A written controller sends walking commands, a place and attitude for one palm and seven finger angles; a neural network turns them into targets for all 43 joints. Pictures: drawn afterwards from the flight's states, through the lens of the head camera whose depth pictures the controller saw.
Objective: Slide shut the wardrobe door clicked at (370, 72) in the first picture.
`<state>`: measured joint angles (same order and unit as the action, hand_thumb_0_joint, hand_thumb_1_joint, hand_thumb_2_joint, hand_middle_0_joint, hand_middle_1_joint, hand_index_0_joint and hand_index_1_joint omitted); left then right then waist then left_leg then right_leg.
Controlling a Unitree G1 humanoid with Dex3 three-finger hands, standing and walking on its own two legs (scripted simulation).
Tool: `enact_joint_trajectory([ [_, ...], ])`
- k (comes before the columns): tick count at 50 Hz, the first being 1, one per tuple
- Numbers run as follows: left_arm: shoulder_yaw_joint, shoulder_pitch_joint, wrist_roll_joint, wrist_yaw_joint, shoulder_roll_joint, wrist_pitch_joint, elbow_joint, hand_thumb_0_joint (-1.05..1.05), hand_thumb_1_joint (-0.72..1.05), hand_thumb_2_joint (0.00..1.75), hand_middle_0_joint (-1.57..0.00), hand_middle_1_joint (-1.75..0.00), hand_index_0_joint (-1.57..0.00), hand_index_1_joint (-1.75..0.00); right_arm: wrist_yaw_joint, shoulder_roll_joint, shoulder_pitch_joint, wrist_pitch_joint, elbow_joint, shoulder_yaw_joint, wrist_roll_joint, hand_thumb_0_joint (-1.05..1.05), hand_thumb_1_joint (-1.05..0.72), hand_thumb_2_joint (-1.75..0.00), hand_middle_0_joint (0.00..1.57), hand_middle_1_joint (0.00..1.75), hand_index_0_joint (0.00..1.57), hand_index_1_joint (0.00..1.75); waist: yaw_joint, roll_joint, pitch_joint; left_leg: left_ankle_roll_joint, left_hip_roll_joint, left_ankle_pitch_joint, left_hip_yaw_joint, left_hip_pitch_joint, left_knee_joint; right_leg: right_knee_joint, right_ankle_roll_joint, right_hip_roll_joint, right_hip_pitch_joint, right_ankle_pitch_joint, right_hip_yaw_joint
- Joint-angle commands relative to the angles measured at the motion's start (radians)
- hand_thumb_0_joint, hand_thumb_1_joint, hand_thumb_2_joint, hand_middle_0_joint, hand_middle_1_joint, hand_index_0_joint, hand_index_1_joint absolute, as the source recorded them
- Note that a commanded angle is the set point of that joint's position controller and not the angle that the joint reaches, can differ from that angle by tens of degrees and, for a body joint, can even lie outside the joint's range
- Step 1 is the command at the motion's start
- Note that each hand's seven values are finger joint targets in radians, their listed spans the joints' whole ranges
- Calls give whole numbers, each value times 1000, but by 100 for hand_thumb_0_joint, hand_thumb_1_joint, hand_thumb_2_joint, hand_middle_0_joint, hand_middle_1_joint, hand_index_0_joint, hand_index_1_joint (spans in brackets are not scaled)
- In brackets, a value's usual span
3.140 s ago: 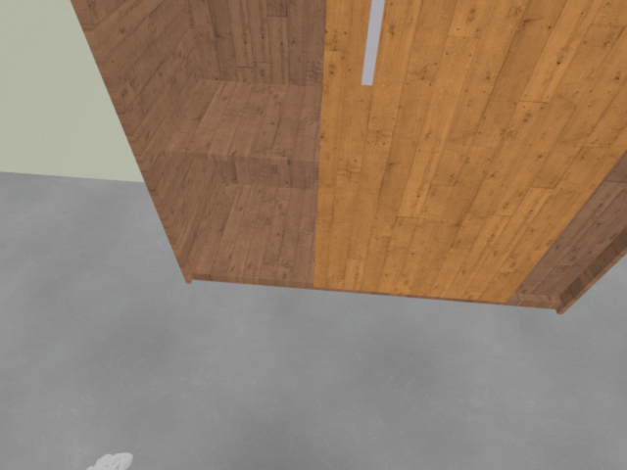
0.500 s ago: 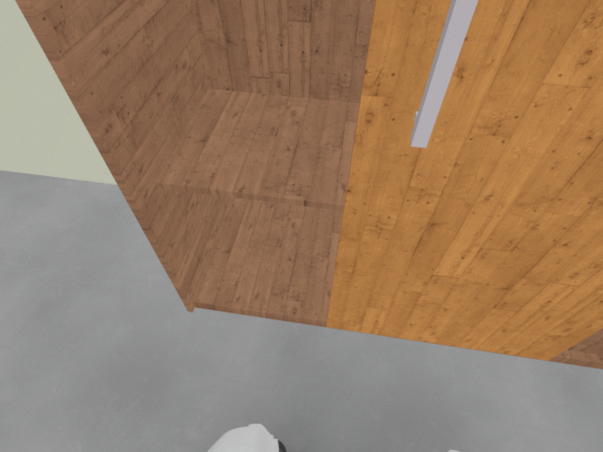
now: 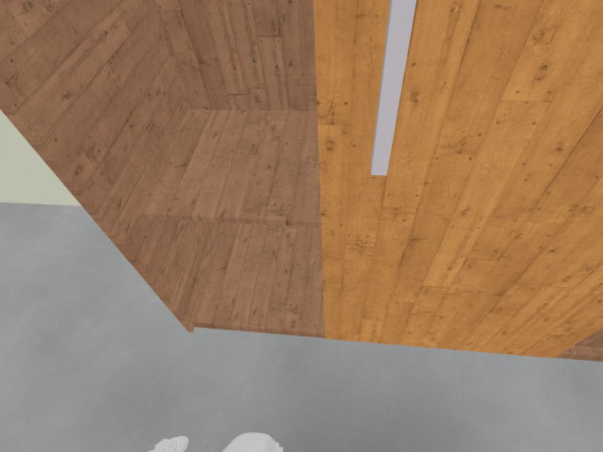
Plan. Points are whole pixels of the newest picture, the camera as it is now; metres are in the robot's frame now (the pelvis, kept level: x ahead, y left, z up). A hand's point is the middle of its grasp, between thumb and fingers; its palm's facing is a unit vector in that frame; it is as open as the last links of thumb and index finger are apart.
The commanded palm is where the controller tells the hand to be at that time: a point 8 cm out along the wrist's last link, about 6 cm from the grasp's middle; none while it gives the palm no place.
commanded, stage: come to a stop and stand still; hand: right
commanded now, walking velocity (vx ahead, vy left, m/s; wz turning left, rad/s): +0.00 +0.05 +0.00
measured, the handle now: (394, 45) +0.48 -0.09 +0.27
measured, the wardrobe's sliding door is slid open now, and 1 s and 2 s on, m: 0.47 0.47 0.47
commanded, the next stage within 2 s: look again from close up in 1.36 s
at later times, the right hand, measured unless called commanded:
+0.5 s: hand out of the picture -0.06 -0.11 -0.18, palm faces +0.03 +0.98 -0.19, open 7.4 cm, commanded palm none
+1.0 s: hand out of the picture -0.08 -0.13 -0.19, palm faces +0.03 +0.98 -0.18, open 7.4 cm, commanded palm none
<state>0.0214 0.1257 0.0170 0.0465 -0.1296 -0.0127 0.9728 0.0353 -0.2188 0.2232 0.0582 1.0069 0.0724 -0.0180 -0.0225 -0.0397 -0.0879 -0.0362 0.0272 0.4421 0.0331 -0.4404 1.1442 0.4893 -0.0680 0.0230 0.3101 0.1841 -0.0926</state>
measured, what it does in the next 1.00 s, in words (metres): steps on the spot: left foot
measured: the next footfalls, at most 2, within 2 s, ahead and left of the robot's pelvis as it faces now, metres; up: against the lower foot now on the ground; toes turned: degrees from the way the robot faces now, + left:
left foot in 0.28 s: -0.06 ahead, +0.17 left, +0.00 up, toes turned +2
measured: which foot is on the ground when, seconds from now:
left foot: up 0.00-0.26, down 0.28-1.00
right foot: down 0.00-1.00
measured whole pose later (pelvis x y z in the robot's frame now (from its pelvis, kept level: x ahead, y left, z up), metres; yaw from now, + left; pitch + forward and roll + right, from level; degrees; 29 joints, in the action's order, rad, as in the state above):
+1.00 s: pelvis -0.06 +0.03 -0.01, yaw -1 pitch -1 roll +2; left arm 0.01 0.31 0.02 0.01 -0.16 0.00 1.05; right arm 0.05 -0.12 0.34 -0.02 1.09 0.00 -0.02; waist 0.01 0.03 -0.03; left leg -0.01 -0.01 0.35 -0.04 -0.16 0.54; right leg 0.61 0.01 0.03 0.33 0.25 0.02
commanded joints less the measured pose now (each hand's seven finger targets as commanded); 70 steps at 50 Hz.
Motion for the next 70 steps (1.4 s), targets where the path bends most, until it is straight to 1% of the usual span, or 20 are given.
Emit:
enact_joint_trajectory([
  [1, 47, 111, 0, 19, -179, 18, -16, 0, 90, 90, -20, -30, -20, -30, -7, -52, 84, -4, -40, 11, -3, 0, -90, -90, 20, 30, 20, 30, 37, 154, 203, -21, -35, -19, 23, -39, -48, -146, -116, 257, -273, -504, 214],
  [8, 63, 138, 5, -9, -207, -1, 23, 0, 90, 90, -20, -30, -20, -30, -13, -36, 56, -8, -27, -16, -1, 0, -90, -90, 20, 30, 20, 30, 63, 230, 129, 16, -47, 66, -49, 133, -444, -275, -89, 237, -165, 35, 289],
  [11, 69, 102, 4, -20, -215, -9, 28, 0, 90, 90, -20, -30, -20, -30, -9, -29, 180, -16, 28, -20, 4, 0, -90, -90, 20, 30, 20, 30, 10, 217, 128, 41, -26, -87, -104, 309, -696, -304, -19, 181, -52, 215, 225],
  [12, 68, 103, 0, -24, -193, -12, 33, 0, 90, 90, -20, -30, -20, -30, -6, -42, 213, -21, 44, -20, 0, 0, -90, -90, 20, 30, 20, 30, 0, 170, 114, 47, -39, -145, -98, 370, -801, -277, 19, 138, -5, 254, 186],
  [13, 59, 124, -8, -30, -149, -12, 42, 0, 90, 90, -20, -30, -20, -30, 1, -78, 204, -33, 41, -19, -5, 0, -90, -90, 20, 30, 20, 30, 8, 75, 101, 74, -121, -119, 6, 383, -891, -178, 55, 83, 40, 230, 150],
  [14, 43, 128, -13, -33, -96, -13, 36, 0, 90, 90, -20, -30, -20, -30, 3, -121, 169, -42, 29, -18, -8, 0, -90, -90, 20, 30, 20, 30, 28, -68, 75, 124, -254, 26, 151, 252, -966, -65, 94, 18, 18, 196, 75],
  [15, 36, 117, -5, -39, -90, -19, 33, 0, 90, 90, -20, -30, -20, -30, 3, -145, 86, -45, 6, -20, -4, 0, -90, -90, 20, 30, 20, 30, 38, -139, 34, 161, -319, 183, 206, 79, -1034, 23, 93, 6, -34, 173, 68],
  [16, 34, 96, 1, -37, -97, -26, 42, 0, 90, 90, -20, -30, -20, -30, 7, -130, 31, -52, -4, -19, -1, 0, -90, -90, 20, 30, 20, 30, 29, -235, -29, 161, -295, 162, 217, 13, -1052, 95, 80, 14, -15, 150, 94],
  [19, 22, 197, -2, -33, -82, -16, 99, 0, 90, 90, -20, -30, -20, -30, 5, -71, -4, -62, 12, -38, 5, 0, -90, -90, 20, 30, 20, 30, 74, -132, -59, 140, -220, -33, 96, 36, -952, 92, 72, 33, -60, 44, 98],
  [22, 7, 225, -3, -19, -92, 5, 133, 0, 90, 90, -20, -30, -20, -30, 1, -34, 86, -70, 58, -48, 16, 0, -90, -90, 20, 30, 20, 30, 47, -18, -41, 86, -145, -117, 50, 88, -858, -68, 72, 57, -119, -90, 132],
  [24, 1, 225, -2, -10, -101, 7, 140, 0, 90, 90, -20, -30, -20, -30, 3, -19, 117, -71, 71, -46, 17, 0, -90, -90, 20, 30, 20, 30, 30, -41, -71, 75, -123, -134, 58, 105, -877, -79, 75, 71, -102, -97, 135],
  [26, -5, 228, -4, -8, -91, 12, 160, 0, 90, 90, -20, -30, -20, -30, 3, -25, 127, -66, 93, -44, 21, 0, -90, -90, 20, 30, 20, 30, 25, 73, -27, 68, -118, -175, 39, 171, -845, -104, 74, 65, -105, -114, 143],
  [40, 0, 253, -2, -5, -64, 10, 162, 0, 90, 90, -20, -30, -20, -30, 3, 15, 157, -64, 107, -41, 13, 0, -90, -90, 20, 30, 20, 30, 29, 33, -35, 71, -112, -74, 36, 147, -862, -103, 70, 53, -93, -19, 139],
  [41, -6, 123, -7, -24, -92, 32, 82, 0, 90, 90, -20, -30, -20, -30, 36, -10, 232, -107, 117, -53, -11, 0, -90, -90, 20, 30, 20, 30, -24, 4, -79, 50, -173, -502, 127, 151, -869, 125, 96, 38, 21, -17, 116],
  [42, -3, 194, -6, -31, -38, 26, 47, 0, 90, 90, -20, -30, -20, -30, 32, -56, 170, -116, 62, -49, -10, 0, -90, -90, 20, 30, 20, 30, 60, -9, -13, 94, -239, -377, 123, 146, -867, 140, 77, 30, 5, 122, 105],
  [44, -6, 234, 2, -36, -51, 24, 45, 0, 90, 90, -20, -30, -20, -30, 23, -48, 115, -117, 33, -47, -4, 0, -90, -90, 20, 30, 20, 30, 68, -36, 34, 114, -188, -212, 58, 133, -820, 122, 62, 28, -48, 72, 89],
  [48, -10, 235, 1, -31, -109, 40, 38, 0, 90, 90, -20, -30, -20, -30, 17, -27, 142, -92, 22, -47, -2, 0, -90, -90, 20, 30, 20, 30, 37, 115, -2, 87, -90, -95, -20, 173, -706, 4, 31, 67, 18, -27, 172],
  [49, -10, 219, 1, -29, -121, 40, 31, 0, 90, 90, -20, -30, -20, -30, 15, -27, 159, -87, 24, -48, 0, 0, -90, -90, 20, 30, 20, 30, 28, 91, 6, 83, -82, -93, -19, 182, -691, -10, 23, 72, 27, -19, 189],
  [57, -6, 171, 1, -24, -166, 42, 15, 0, 90, 90, -20, -30, -20, -30, 6, -40, 167, -72, 14, -51, -2, 0, -90, -90, 20, 30, 20, 30, 12, 97, 28, 63, -80, -119, -34, 205, -669, -99, 2, 92, 10, 52, 228],
  [70, -7, 122, -3, -26, -183, 45, 25, 0, 90, 90, -20, -30, -20, -30, 1, -84, 138, -74, 17, -54, -3, 0, -90, -90, 20, 30, 20, 30, 14, 54, 77, 50, -115, -225, -10, 220, -706, -62, 15, 72, -77, -106, 174],
])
